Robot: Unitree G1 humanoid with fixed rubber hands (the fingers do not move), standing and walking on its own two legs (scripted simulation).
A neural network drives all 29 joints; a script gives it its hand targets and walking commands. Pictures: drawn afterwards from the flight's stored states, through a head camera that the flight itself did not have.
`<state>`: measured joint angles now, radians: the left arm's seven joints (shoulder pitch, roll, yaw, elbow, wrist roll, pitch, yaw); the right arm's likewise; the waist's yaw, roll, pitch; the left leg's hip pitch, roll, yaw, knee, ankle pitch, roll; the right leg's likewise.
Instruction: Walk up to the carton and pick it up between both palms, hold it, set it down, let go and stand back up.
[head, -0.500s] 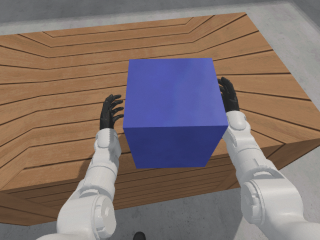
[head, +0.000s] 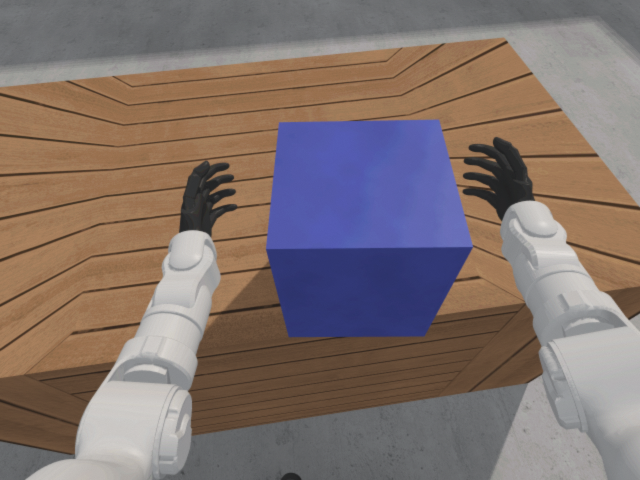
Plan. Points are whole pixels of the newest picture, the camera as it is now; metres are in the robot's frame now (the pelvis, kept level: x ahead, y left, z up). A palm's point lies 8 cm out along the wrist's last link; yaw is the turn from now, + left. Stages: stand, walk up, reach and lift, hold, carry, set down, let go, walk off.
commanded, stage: set down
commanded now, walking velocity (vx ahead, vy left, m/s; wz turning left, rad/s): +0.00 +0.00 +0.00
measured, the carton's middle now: (357, 237) +0.43 +0.02 +0.01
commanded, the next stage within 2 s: none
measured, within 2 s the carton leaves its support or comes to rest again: neither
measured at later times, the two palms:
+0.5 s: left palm (159, 163) +0.38 +0.23 +0.18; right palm (546, 118) +0.46 -0.16 +0.21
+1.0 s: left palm (179, 230) +0.34 +0.21 +0.13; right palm (551, 201) +0.40 -0.18 +0.15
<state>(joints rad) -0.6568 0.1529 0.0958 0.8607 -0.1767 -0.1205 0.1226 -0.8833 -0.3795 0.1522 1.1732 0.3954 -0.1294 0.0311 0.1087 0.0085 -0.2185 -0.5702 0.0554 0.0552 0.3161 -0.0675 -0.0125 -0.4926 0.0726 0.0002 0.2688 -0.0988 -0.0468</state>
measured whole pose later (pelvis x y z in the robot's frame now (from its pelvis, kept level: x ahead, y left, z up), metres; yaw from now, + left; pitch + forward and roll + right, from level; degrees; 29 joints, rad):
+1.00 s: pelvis -0.01 +0.00 +0.01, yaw +1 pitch +3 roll +0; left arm -0.45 0.19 0.08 0.21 -0.14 0.51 0.14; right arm -0.67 -0.35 -0.01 0.63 0.32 0.31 0.04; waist 0.04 -0.04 -0.06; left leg -0.25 0.03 0.04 0.27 -0.07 -0.01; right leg -0.20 0.05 -0.01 0.29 -0.14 -0.05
